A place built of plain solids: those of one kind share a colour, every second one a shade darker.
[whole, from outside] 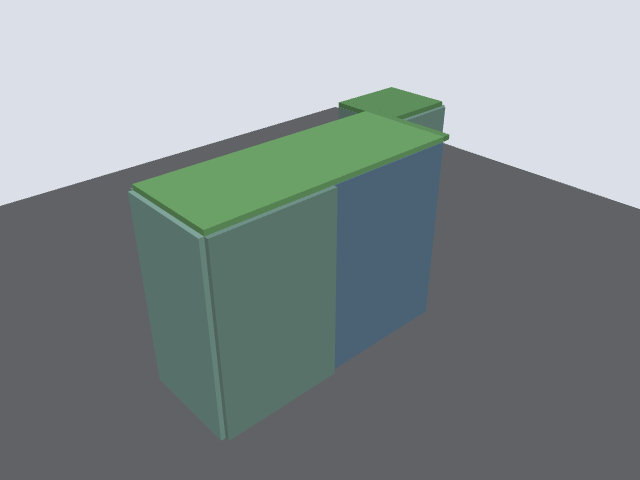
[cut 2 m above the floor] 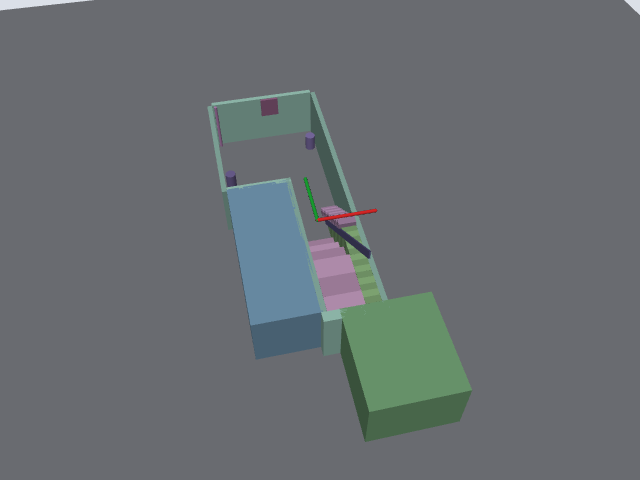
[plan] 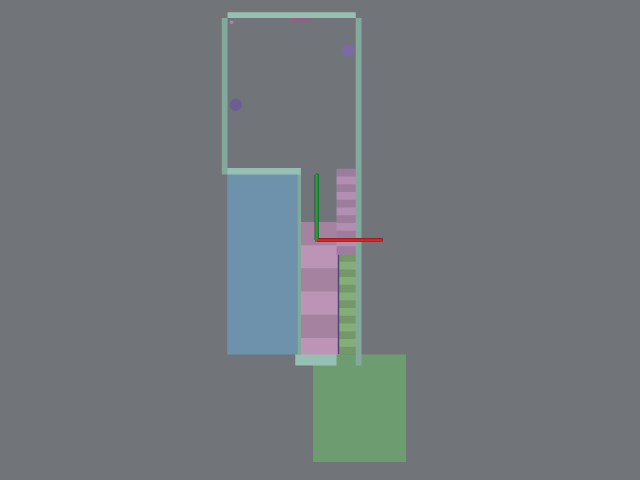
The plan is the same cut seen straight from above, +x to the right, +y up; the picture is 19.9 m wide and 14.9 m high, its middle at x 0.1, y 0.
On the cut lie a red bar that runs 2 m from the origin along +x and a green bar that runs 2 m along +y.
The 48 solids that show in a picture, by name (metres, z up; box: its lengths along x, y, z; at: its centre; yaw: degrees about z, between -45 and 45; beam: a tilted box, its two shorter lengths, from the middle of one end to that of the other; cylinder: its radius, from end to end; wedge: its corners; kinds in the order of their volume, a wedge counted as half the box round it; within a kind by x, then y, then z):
{
 "fill_1": {"box": [2.19, 5.7, 7.76], "at": [-1.69, -0.71, 3.83]},
 "floor_1": {"box": [2.89, 3.34, 5.25], "at": [1.33, -5.22, 2.33]},
 "wall_1": {"box": [0.18, 4.85, 7.77], "at": [-2.86, 4.46, 3.84]},
 "wall_2": {"box": [2.28, 0.2, 7.77], "at": [-1.63, 2.14, 3.84]},
 "wall_3": {"box": [3.98, 0.18, 7.77], "at": [-0.78, 6.98, 3.84]},
 "wall_4": {"box": [0.18, 5.79, 7.77], "at": [-0.58, -0.66, 3.84]},
 "wall_5": {"box": [0.18, 2.99, 2.77], "at": [-0.21, -5.39, 6.34]},
 "wall_6": {"box": [1.28, 0.35, 7.77], "at": [-0.03, -3.72, 3.84]},
 "wall_7": {"box": [0.18, 10.79, 7.77], "at": [1.3, 1.49, 3.84]},
 "wall_8": {"box": [1.56, 0.35, 2.77], "at": [1.99, -3.72, 6.34]},
 "roof_1": {"box": [3.98, 10.44, 0.2], "at": [-0.78, 1.67, 7.82]},
 "roof_2": {"box": [5.54, 0.35, 0.2], "at": [0.0, -3.72, 7.82]},
 "roof_3": {"box": [2.89, 2.99, 0.2], "at": [1.33, -5.39, 7.82]},
 "mass_1": {"box": [1.19, 0.52, 3.36], "at": [0.1, -3.3, 1.63]},
 "mass_2": {"box": [1.19, 0.72, 2.77], "at": [0.1, -2.68, 1.33]},
 "mass_3": {"box": [1.19, 0.72, 2.17], "at": [0.1, -1.96, 1.04]},
 "mass_4": {"box": [1.19, 0.72, 1.58], "at": [0.1, -1.24, 0.74]},
 "mass_5": {"box": [1.19, 0.72, 0.99], "at": [0.1, -0.52, 0.44]},
 "mass_6": {"box": [1.19, 0.72, 0.39], "at": [0.1, 0.2, 0.15]},
 "under_1": {"box": [0.51, 0.24, 4.59], "at": [0.95, -3.43, 2.25]},
 "under_2": {"box": [0.51, 0.24, 4.39], "at": [0.95, -3.19, 2.15]},
 "under_3": {"box": [0.51, 0.24, 4.2], "at": [0.95, -2.95, 2.05]},
 "under_4": {"box": [0.51, 0.24, 4.0], "at": [0.95, -2.71, 1.95]},
 "under_5": {"box": [0.51, 0.24, 3.8], "at": [0.95, -2.47, 1.85]},
 "under_6": {"box": [0.51, 0.24, 3.6], "at": [0.95, -2.23, 1.75]},
 "under_7": {"box": [0.51, 0.24, 3.4], "at": [0.95, -1.99, 1.65]},
 "under_8": {"box": [0.51, 0.24, 3.2], "at": [0.95, -1.75, 1.55]},
 "under_9": {"box": [0.51, 0.24, 3.01], "at": [0.95, -1.51, 1.45]},
 "under_10": {"box": [0.51, 0.24, 2.81], "at": [0.95, -1.27, 1.35]},
 "under_11": {"box": [0.51, 0.24, 2.61], "at": [0.95, -1.03, 1.26]},
 "under_12": {"box": [0.51, 0.24, 2.41], "at": [0.95, -0.79, 1.16]},
 "under_13": {"box": [0.51, 0.24, 2.22], "at": [0.95, -0.55, 1.06]},
 "string_1": {"wedge": [[0.65, -3.55, 4.19], [0.65, -3.55, 4.51], [0.65, 1.58, -0.05], [0.65, 1.58, 0.27], [0.7, -3.55, 4.19], [0.7, -3.55, 4.51], [0.7, 1.58, -0.05], [0.7, 1.58, 0.27]]},
 "tread_1": {"wedge": [[0.61, -0.46, 1.96], [0.61, -0.46, 2.17], [0.61, -0.19, 1.96], [0.61, -0.19, 2.17], [1.21, -0.46, 1.96], [1.21, -0.46, 2.17], [1.21, -0.19, 1.96], [1.21, -0.19, 2.17]]},
 "tread_2": {"wedge": [[0.61, -0.22, 1.77], [0.61, -0.22, 1.98], [0.61, 0.05, 1.77], [0.61, 0.05, 1.98], [1.21, -0.22, 1.77], [1.21, -0.22, 1.98], [1.21, 0.05, 1.77], [1.21, 0.05, 1.98]]},
 "tread_3": {"wedge": [[0.61, 0.02, 1.57], [0.61, 0.02, 1.78], [0.61, 0.29, 1.57], [0.61, 0.29, 1.78], [1.21, 0.02, 1.57], [1.21, 0.02, 1.78], [1.21, 0.29, 1.57], [1.21, 0.29, 1.78]]},
 "tread_4": {"wedge": [[0.61, 0.26, 1.37], [0.61, 0.26, 1.58], [0.61, 0.53, 1.37], [0.61, 0.53, 1.58], [1.21, 0.26, 1.37], [1.21, 0.26, 1.58], [1.21, 0.53, 1.37], [1.21, 0.53, 1.58]]},
 "tread_5": {"wedge": [[0.61, 0.5, 1.17], [0.61, 0.5, 1.38], [0.61, 0.77, 1.17], [0.61, 0.77, 1.38], [1.21, 0.5, 1.17], [1.21, 0.5, 1.38], [1.21, 0.77, 1.17], [1.21, 0.77, 1.38]]},
 "tread_6": {"wedge": [[0.61, 0.74, 0.98], [0.61, 0.74, 1.18], [0.61, 1.01, 0.98], [0.61, 1.01, 1.18], [1.21, 0.74, 0.98], [1.21, 0.74, 1.19], [1.21, 1.01, 0.98], [1.21, 1.01, 1.19]]},
 "tread_7": {"wedge": [[0.61, 0.98, 0.78], [0.61, 0.98, 0.99], [0.61, 1.25, 0.78], [0.61, 1.25, 0.99], [1.21, 0.98, 0.78], [1.21, 0.98, 0.99], [1.21, 1.25, 0.78], [1.21, 1.25, 0.99]]},
 "tread_8": {"wedge": [[0.61, 1.22, 0.58], [0.61, 1.22, 0.79], [0.61, 1.49, 0.58], [0.61, 1.49, 0.79], [1.21, 1.22, 0.58], [1.21, 1.22, 0.79], [1.21, 1.49, 0.58], [1.21, 1.49, 0.79]]},
 "tread_9": {"wedge": [[0.61, 1.46, 0.38], [0.61, 1.46, 0.59], [0.61, 1.73, 0.38], [0.61, 1.73, 0.59], [1.21, 1.46, 0.38], [1.21, 1.46, 0.59], [1.21, 1.73, 0.38], [1.21, 1.73, 0.59]]},
 "tread_10": {"wedge": [[0.61, 1.7, 0.19], [0.61, 1.7, 0.39], [0.61, 1.97, 0.19], [0.61, 1.97, 0.39], [1.21, 1.7, 0.19], [1.21, 1.7, 0.39], [1.21, 1.97, 0.19], [1.21, 1.97, 0.39]]},
 "tread_11": {"wedge": [[0.61, 1.94, -0.05], [0.61, 1.94, 0.2], [0.61, 2.21, -0.05], [0.61, 2.21, 0.2], [1.21, 1.94, -0.05], [1.21, 1.94, 0.2], [1.21, 2.21, -0.05], [1.21, 2.21, 0.2]]},
 "bin_1": {"cylinder": 0.19, "from": [-2.52, 4.2, 0.0], "to": [-2.52, 4.2, 0.75]},
 "bin_2": {"cylinder": 0.19, "from": [0.97, 5.89, 0.0], "to": [0.97, 5.89, 0.62]},
 "pipe_1": {"cylinder": 0.06, "from": [-2.64, 6.76, 0.0], "to": [-2.64, 6.76, 7.72]},
 "cabinet_1": {"box": [0.69, 0.09, 0.78], "at": [-0.49, 6.84, 1.59]}
}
